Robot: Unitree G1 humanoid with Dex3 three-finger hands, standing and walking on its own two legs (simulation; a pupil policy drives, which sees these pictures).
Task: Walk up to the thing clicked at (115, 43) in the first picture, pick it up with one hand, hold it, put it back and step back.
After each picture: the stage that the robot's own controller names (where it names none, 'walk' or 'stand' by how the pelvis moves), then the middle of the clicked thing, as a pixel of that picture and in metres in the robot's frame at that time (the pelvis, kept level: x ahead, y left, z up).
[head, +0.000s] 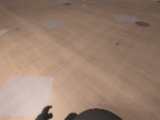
stand; (115, 43) +1.82 -0.58 -0.72
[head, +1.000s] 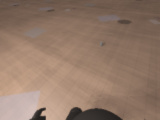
walk; (101, 43) +1.77 -0.10 -0.69
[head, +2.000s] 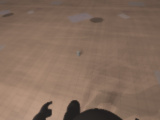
walk; (78, 53) +1.23 +0.33 -0.72
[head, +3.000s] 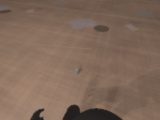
walk; (76, 71) +0.78 +0.24 -0.70
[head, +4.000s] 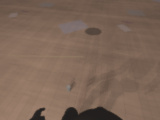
walk; (68, 88) +0.47 +0.27 -0.70
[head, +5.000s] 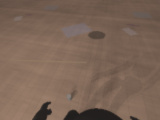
stand; (69, 97) +0.35 +0.27 -0.72
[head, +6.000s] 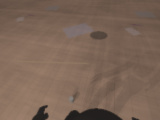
stand; (71, 99) +0.32 +0.24 -0.71
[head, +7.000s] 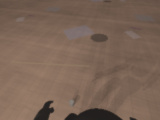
stand; (71, 103) +0.30 +0.21 -0.73
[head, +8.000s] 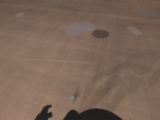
stand; (72, 99) +0.31 +0.21 -0.72
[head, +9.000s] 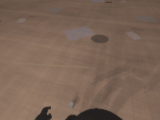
stand; (71, 105) +0.28 +0.21 -0.73
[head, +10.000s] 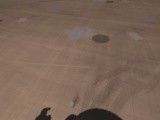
stand; (71, 104) +0.28 +0.21 -0.73
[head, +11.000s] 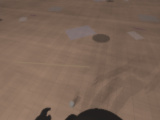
stand; (71, 104) +0.28 +0.21 -0.73
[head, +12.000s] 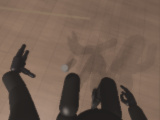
go down; (65, 68) +0.37 +0.23 -0.37
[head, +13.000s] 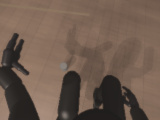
approach; (64, 67) +0.37 +0.23 -0.31
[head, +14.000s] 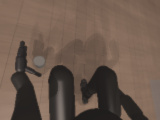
close in; (39, 62) +0.36 +0.26 -0.22
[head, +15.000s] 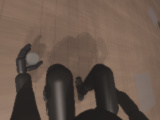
close; (32, 60) +0.37 +0.27 -0.22
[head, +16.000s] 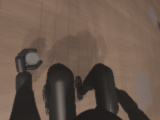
lift; (32, 60) +0.36 +0.27 -0.22
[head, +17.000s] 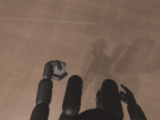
lift; (60, 71) +0.31 +0.22 -0.04
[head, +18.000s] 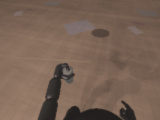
hold; (68, 75) +0.32 +0.16 +0.02
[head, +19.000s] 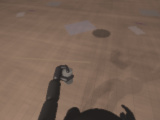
hold; (68, 76) +0.32 +0.17 +0.00
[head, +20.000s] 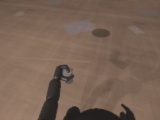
hold; (68, 76) +0.32 +0.17 +0.00
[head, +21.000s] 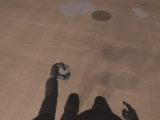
crouch; (64, 73) +0.34 +0.19 -0.05
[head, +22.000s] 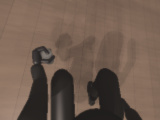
lower; (48, 57) +0.41 +0.25 -0.15
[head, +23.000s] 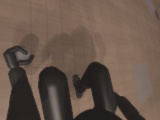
lower; (23, 57) +0.40 +0.28 -0.22
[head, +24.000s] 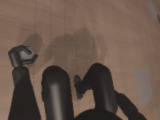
lower; (27, 56) +0.39 +0.28 -0.22
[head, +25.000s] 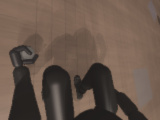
lower; (28, 56) +0.39 +0.27 -0.22
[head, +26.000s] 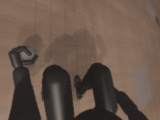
lower; (27, 56) +0.39 +0.28 -0.22
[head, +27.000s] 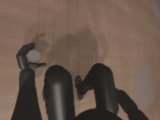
open; (33, 58) +0.37 +0.26 -0.22
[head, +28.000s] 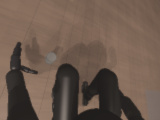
stand; (50, 58) +0.38 +0.24 -0.23
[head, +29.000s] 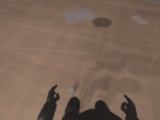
stand; (71, 91) +0.33 +0.19 -0.60
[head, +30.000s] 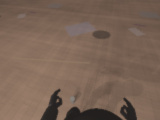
stand; (72, 99) +0.33 +0.19 -0.66
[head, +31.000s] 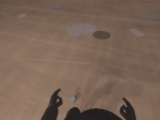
stand; (72, 100) +0.32 +0.19 -0.67
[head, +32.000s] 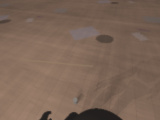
stand; (75, 100) +0.34 +0.19 -0.72
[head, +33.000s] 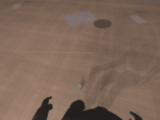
walk; (79, 87) +0.41 +0.13 -0.70
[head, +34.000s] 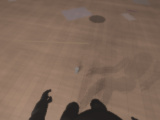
walk; (76, 70) +0.69 +0.16 -0.70
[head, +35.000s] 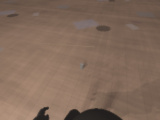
stand; (81, 66) +0.96 +0.20 -0.70
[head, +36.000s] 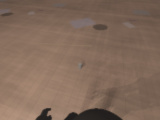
stand; (80, 66) +0.95 +0.20 -0.73
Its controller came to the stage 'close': yes
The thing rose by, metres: 0.71
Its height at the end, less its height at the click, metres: +0.00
